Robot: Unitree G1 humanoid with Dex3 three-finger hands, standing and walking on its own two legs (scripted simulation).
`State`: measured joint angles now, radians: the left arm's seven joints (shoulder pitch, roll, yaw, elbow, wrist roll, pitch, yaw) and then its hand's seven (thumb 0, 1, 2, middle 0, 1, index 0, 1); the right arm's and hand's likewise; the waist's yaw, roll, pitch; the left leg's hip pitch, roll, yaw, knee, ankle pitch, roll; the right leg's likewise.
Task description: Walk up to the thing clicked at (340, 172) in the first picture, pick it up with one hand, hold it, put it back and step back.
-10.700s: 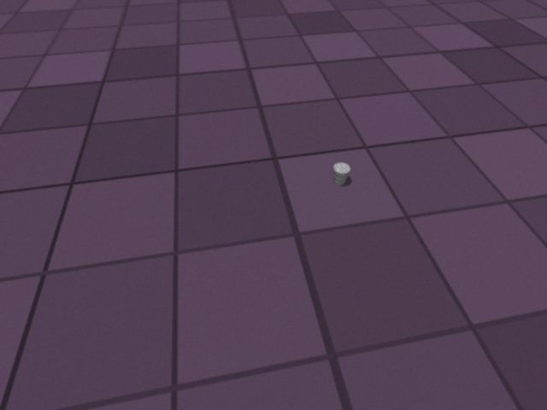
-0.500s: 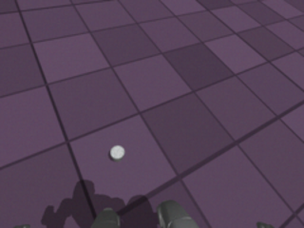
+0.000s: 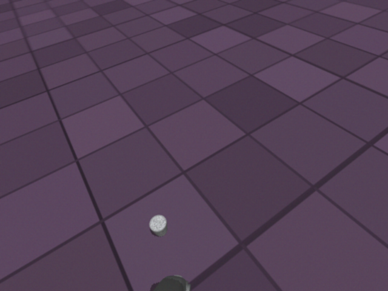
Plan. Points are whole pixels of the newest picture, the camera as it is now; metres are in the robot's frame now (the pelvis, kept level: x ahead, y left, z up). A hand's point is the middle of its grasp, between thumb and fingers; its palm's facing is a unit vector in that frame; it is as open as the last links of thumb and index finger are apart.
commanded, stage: walk up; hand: left
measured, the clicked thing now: (159, 227) +0.55 +0.26 -0.70
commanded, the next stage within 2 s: stand in 1.32 s
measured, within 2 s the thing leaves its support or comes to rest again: neither
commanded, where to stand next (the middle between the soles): +0.19 +0.06 m, yaw +6 degrees
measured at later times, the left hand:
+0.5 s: hand out of the picture +0.09 +0.35 -0.17, palm faces +0.11 -0.93 -0.35, open 7.3 cm
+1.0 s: hand out of the picture -0.01 +0.28 -0.11, palm faces +0.06 -0.84 -0.53, open 7.3 cm
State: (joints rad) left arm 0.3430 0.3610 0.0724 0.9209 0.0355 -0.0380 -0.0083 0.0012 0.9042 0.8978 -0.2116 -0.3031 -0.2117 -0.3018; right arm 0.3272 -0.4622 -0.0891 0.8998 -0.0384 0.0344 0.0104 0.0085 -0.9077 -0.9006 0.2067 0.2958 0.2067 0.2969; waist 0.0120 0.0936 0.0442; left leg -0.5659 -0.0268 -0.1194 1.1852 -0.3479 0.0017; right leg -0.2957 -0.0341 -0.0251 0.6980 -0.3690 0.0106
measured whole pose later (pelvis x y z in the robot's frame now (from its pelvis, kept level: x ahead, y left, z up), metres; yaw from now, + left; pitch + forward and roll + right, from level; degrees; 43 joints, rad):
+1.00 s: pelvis -0.02 -0.01 +0.00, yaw +3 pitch -2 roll +2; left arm 0.30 0.36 0.08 0.93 0.04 -0.05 0.02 0.00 0.90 0.90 -0.21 -0.30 -0.21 -0.30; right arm 0.24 -0.47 -0.09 0.90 -0.05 0.07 0.02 0.01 -0.91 -0.90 0.21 0.30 0.21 0.30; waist 0.00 0.12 0.10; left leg -0.59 -0.05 -0.14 1.21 -0.35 0.00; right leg -0.35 -0.05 0.02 0.76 -0.39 0.02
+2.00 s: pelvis +0.07 +0.07 +0.03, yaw +4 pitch -3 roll +0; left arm 0.11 0.36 0.00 1.06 0.01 -0.03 0.00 0.00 0.91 0.90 -0.20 -0.30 -0.20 -0.30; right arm 0.10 -0.32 -0.02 1.10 -0.01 -0.01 0.02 0.01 -0.91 -0.90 0.21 0.30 0.21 0.30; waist -0.01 0.01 0.07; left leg -0.13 0.02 0.07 0.37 -0.19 0.00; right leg -0.14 -0.02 0.00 0.39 -0.20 0.01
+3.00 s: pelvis +0.09 +0.06 +0.03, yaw +6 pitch -1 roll +0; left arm 0.09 0.34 0.00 1.15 0.01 -0.02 0.00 0.00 0.91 0.90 -0.21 -0.30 -0.21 -0.30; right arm 0.07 -0.34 -0.01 1.16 -0.01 -0.01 0.01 0.01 -0.91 -0.90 0.21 0.30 0.21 0.30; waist -0.01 0.00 0.04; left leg -0.11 0.03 0.04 0.30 -0.17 -0.02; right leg -0.11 -0.01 -0.03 0.31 -0.19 0.00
